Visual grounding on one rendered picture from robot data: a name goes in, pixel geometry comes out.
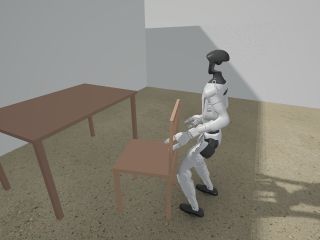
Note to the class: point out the robot left forearm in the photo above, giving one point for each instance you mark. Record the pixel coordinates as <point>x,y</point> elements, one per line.
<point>207,127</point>

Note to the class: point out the robot right upper arm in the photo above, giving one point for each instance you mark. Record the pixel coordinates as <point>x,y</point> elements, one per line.
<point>226,102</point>

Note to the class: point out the right robot foot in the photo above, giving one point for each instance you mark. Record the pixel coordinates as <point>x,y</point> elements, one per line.
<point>204,189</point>

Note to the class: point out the humanoid robot head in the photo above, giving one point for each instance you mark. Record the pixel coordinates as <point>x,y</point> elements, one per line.
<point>217,57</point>

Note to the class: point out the table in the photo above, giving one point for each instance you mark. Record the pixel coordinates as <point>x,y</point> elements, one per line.
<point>39,118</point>

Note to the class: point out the chair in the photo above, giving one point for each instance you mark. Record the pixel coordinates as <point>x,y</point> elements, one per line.
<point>150,158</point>

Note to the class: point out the right robot hand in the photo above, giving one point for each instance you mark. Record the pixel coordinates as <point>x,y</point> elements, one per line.
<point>196,121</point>

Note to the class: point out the robot left upper arm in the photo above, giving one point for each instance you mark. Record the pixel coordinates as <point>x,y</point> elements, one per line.
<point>212,93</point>

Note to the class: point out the left robot hand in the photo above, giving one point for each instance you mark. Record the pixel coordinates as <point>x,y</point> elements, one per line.
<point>181,137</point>

